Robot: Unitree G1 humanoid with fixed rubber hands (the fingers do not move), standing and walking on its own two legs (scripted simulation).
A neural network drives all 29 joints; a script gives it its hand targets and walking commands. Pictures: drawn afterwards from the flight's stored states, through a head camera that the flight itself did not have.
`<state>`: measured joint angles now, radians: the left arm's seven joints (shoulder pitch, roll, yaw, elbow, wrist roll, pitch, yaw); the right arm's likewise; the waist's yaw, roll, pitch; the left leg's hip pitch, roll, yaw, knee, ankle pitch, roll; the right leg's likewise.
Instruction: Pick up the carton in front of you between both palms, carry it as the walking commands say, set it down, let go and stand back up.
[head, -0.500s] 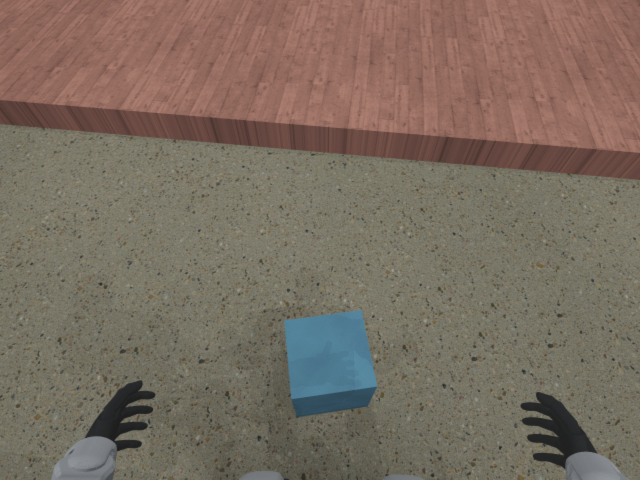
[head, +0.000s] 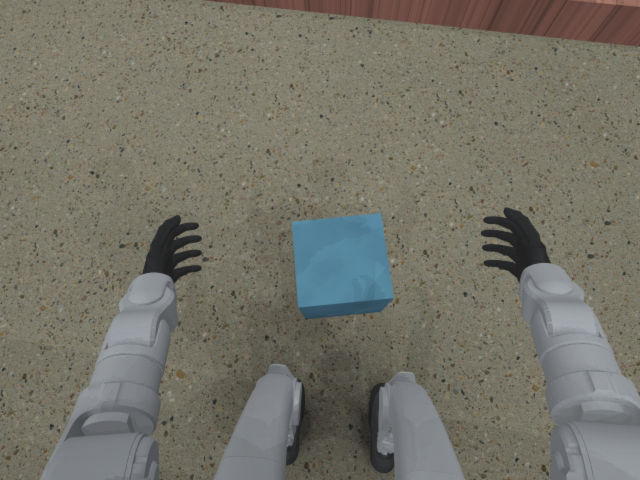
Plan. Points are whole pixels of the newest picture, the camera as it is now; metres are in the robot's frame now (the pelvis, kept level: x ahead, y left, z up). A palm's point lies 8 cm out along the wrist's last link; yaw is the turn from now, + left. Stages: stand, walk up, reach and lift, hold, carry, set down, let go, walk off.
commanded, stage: reach and lift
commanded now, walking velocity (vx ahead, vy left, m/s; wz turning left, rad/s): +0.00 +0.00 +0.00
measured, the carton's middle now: (340, 270) +0.47 +0.01 -0.56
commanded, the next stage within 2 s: none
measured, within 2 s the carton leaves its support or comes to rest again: neither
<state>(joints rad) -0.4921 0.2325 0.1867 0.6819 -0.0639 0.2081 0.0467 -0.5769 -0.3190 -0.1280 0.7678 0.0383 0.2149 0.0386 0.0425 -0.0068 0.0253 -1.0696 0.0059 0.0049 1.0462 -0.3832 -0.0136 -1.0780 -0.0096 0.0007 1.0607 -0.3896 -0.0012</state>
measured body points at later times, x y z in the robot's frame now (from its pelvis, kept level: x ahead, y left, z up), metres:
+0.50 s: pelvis -0.03 -0.01 -0.05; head +0.28 -0.02 +0.27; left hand +0.47 +0.21 -0.17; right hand +0.53 -0.18 -0.17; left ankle +0.05 +0.13 -0.65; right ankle +0.05 -0.12 -0.65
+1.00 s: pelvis -0.06 +0.00 -0.25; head +0.30 -0.01 +0.03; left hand +0.45 +0.21 -0.41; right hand +0.50 -0.18 -0.41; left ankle +0.05 +0.13 -0.65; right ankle +0.05 -0.12 -0.65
